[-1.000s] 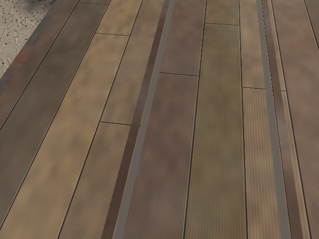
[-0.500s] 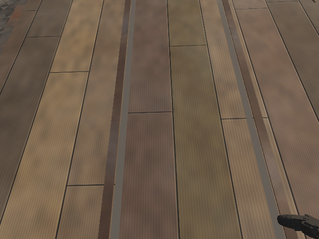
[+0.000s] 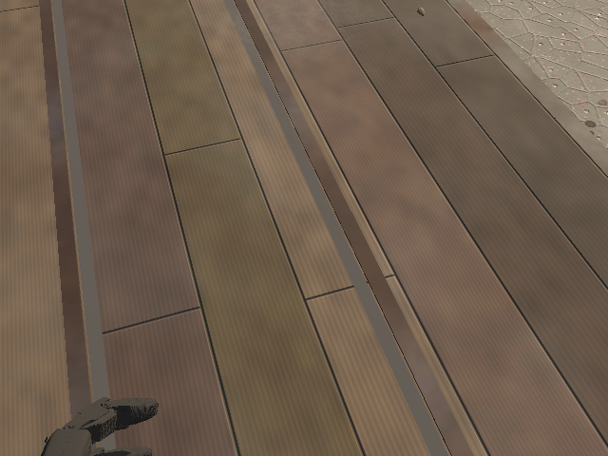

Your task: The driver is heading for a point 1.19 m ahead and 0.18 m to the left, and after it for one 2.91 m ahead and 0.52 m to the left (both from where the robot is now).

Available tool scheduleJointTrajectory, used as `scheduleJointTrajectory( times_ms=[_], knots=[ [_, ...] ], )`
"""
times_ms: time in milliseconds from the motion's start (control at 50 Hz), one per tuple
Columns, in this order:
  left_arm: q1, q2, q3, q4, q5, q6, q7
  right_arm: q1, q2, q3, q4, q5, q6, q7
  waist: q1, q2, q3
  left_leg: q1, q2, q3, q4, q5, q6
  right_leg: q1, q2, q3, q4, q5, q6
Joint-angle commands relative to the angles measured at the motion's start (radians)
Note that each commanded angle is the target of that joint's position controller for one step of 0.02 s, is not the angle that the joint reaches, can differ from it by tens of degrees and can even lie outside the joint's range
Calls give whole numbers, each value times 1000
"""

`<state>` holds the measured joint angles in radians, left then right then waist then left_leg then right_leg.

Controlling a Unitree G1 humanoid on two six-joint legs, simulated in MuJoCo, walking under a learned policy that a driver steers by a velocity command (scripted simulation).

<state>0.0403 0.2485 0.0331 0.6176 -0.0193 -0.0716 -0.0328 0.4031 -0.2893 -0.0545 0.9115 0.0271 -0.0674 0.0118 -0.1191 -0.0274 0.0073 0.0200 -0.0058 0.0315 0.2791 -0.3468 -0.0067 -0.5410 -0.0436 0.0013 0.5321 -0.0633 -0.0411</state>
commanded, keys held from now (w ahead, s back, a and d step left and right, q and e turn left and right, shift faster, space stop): w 1.00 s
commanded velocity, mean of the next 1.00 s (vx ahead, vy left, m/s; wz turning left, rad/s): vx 0.50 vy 0.00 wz -0.02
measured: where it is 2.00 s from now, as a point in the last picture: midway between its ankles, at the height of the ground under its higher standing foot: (248, 214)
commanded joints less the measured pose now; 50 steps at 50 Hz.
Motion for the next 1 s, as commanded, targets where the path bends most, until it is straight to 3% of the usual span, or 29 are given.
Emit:
scheduleJointTrajectory(
  times_ms=[20,40,60,80,100,120,140,180,240,280,360,440,500,520,540,560,580,600,620,640,660,700,760,880,940,1000],
  knots=[
    [147,152,65,-23,9,-16,5,-38,-179,-34,-46,5,3,-10,166,105,-84,-65,203,-79,198,737,128,317,53,-49,-70,-7,-61],
    [326,213,87,12,19,-11,16,-53,-138,-16,-69,-14,-2,-12,244,48,-216,-232,157,-36,454,596,90,600,-74,85,-30,21,-118],
    [407,320,107,25,29,-3,22,39,-27,21,-101,-29,-24,-7,211,-215,-341,-632,-4,5,844,45,19,940,-331,532,-91,-81,-274],
    [432,240,88,34,16,0,19,17,-92,8,-87,-12,-44,0,236,-208,-391,-764,-1,-122,991,-220,23,947,-361,726,-201,-211,-309],
    [360,198,70,31,13,-2,17,-64,-152,-10,-113,12,-53,5,224,-148,-225,-841,54,-119,1029,-157,34,824,-323,586,-219,-220,-265],
    [298,166,59,24,14,-3,16,-123,-144,-8,-124,10,-54,4,199,-84,-143,-821,97,-96,991,-70,37,689,-272,459,-238,-168,-236],
    [245,141,50,23,19,-4,11,-145,-132,-10,-126,-6,-48,2,168,-45,-76,-781,121,-90,926,-14,29,561,-233,379,-274,-92,-220],
    [193,120,46,26,25,-15,6,-115,-102,-10,-115,-15,-25,1,109,-62,-43,-672,149,-97,853,51,16,416,-191,292,-340,-10,-209],
    [206,148,56,55,20,-33,9,-147,-68,-4,-127,-24,-3,-5,92,-42,-14,-680,152,-88,749,143,-9,358,-181,204,-390,82,-224],
    [232,161,60,77,18,-33,17,-217,-58,1,-146,-29,-4,-2,109,-24,7,-701,151,-87,622,260,-15,366,-166,154,-404,97,-212],
    [293,189,67,116,9,-24,29,-361,-39,12,-179,-21,-17,14,162,-21,37,-638,107,-52,380,444,-10,376,-139,79,-408,65,-172],
    [360,203,72,166,-1,-8,33,-456,-56,12,-221,-12,-24,32,189,-27,60,-654,87,-58,275,405,18,499,-191,95,-359,58,-157],
    [360,216,77,187,-3,8,40,-432,-83,3,-227,-13,-31,41,160,-51,38,-592,63,-40,230,292,56,582,-219,106,-281,181,-130],
    [343,222,77,188,-3,14,42,-369,-102,-8,-212,-15,-33,39,119,-58,0,-491,35,-10,207,271,75,586,-201,86,-203,328,-113],
    [340,204,69,187,1,20,44,-232,-142,-31,-169,-18,-33,32,56,-44,-88,-296,10,13,197,282,103,552,-150,45,-41,443,-87],
    [347,161,49,165,19,20,49,-54,-213,-54,-133,-28,-32,22,-7,35,-235,0,152,-138,243,346,163,379,-94,-3,241,267,-49],
    [467,46,14,145,19,-1,39,20,-298,-74,-113,-31,-23,21,42,303,-361,357,378,-612,153,138,330,-46,86,-18,613,-305,29],
    [420,122,28,161,4,-23,35,29,-204,-49,-115,-13,-21,22,2,257,-377,372,386,-758,46,-2,331,-174,76,122,743,-520,23],
    [328,180,45,134,-21,-34,30,-38,-165,-36,-125,-14,-22,19,8,198,-225,257,357,-617,29,-6,284,-251,24,116,774,-454,10],
    [268,174,42,119,-18,-38,34,-104,-144,-29,-138,-20,-21,17,34,121,-144,122,320,-502,14,70,257,-233,-28,84,734,-363,6],
    [234,167,45,114,-1,-35,38,-155,-116,-22,-144,-28,-22,19,61,89,-77,-7,285,-422,-16,163,248,-198,-58,71,669,-302,11],
    [271,139,47,124,6,-14,39,-193,-88,-14,-146,-40,-29,21,116,123,-56,-138,246,-337,-71,258,242,-87,-91,78,602,-241,17],
    [244,104,39,115,13,7,43,-178,-118,-24,-124,-30,-41,15,130,102,-21,-198,239,-251,-134,339,263,-97,-103,63,501,-169,43],
    [48,72,24,72,12,-5,28,-103,-151,-31,-83,-17,-28,-6,69,83,29,-167,188,-111,-160,364,213,-88,-71,24,148,131,55],
    [-40,75,21,45,3,-12,13,-44,-163,-34,-52,-10,-17,-7,34,84,52,-102,215,-112,-137,338,209,-83,-49,11,56,145,48],
    [-78,93,24,22,1,-19,-3,-27,-173,-40,-32,-5,0,-11,41,96,63,-7,261,-130,-84,378,193,-90,-36,17,-3,60,16]
  ],
)
Keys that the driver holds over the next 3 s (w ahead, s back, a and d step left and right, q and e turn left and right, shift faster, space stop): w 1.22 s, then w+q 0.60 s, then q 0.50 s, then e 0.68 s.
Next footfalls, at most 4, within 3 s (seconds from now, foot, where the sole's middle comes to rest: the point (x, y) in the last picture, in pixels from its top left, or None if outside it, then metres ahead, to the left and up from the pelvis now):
0.04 right None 0.18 -0.12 -0.77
0.56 left None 0.47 0.13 -0.77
1.08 right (327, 332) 0.75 -0.12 -0.77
1.64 left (219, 248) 1.04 0.13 -0.77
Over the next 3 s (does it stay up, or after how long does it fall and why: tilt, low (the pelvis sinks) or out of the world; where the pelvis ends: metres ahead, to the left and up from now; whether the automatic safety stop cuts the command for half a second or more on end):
stays up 1.19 0.07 0.00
